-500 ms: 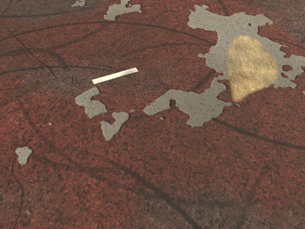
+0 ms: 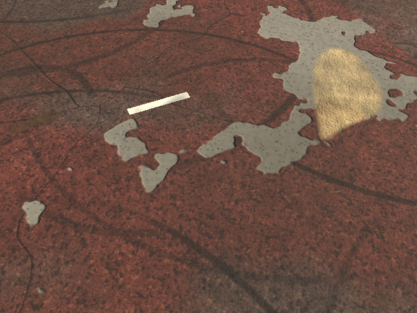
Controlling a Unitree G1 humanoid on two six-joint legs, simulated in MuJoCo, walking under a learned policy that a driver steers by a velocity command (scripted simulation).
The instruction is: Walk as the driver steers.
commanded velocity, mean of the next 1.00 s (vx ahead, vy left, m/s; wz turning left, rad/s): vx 0.21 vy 0.00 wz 0.00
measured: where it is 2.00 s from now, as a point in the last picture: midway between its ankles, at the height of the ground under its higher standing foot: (209, 217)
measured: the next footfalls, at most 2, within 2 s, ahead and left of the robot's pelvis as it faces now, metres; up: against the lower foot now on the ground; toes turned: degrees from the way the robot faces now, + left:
left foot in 1.12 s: +0.49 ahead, +0.13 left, +0.00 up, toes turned +4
right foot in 1.70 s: +0.81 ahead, -0.11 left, +0.00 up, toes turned -2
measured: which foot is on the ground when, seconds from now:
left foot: down 0.00-0.64, up 0.66-1.00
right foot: down 0.00-1.00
